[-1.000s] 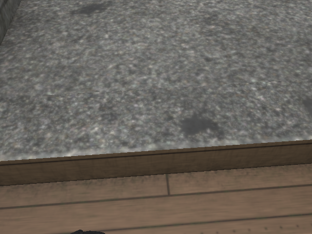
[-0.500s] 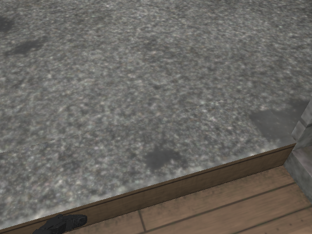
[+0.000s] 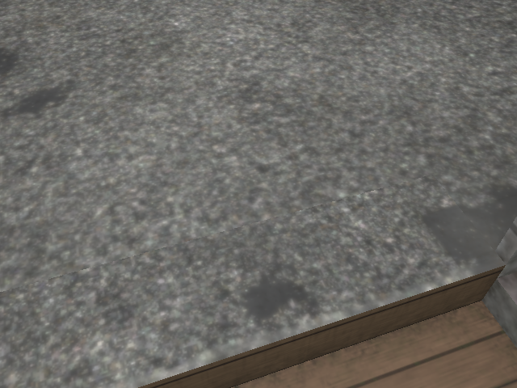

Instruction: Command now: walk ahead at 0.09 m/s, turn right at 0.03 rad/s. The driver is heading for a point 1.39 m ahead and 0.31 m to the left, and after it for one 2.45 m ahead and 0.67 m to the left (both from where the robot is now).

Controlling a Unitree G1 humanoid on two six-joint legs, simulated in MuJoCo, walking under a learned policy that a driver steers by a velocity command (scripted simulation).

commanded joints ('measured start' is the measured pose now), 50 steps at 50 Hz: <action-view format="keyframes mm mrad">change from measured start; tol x4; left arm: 1 40 65 3 -43 8 9 24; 2 -19 52 -1 -57 -12 20 30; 6 84 82 28 -42 -25 12 18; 11 120 64 33 -7 -31 19 17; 50 253 21 0 191 -23 50 19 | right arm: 1 84 19 13 -18 -18 23 -8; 5 47 -105 -12 -25 -56 40 -16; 50 235 9 24 156 -48 25 -26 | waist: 1 -27 -116 -85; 3 -39 -76 -2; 4 -13 -73 -22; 6 12 35 11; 12 2 18 -37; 37 9 -4 105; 50 10 -3 117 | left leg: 1 -54 56 -44 -69 -48 -24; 2 11 67 -53 -229 74 -22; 3 47 61 -56 -277 193 -24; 5 66 108 -86 -243 422 -3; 11 99 120 -91 -264 549 26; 26 69 119 -94 -328 389 33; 43 8 98 -120 -398 104 55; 50 -7 97 -132 -408 98 65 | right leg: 1 210 -248 190 -55 970 -162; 2 135 -180 129 -46 836 -106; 4 59 -107 94 -74 372 -40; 5 63 -93 80 -102 264 -33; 10 127 -99 78 -74 426 -29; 39 61 -111 73 -188 79 -12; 50 22 -111 63 -177 61 -6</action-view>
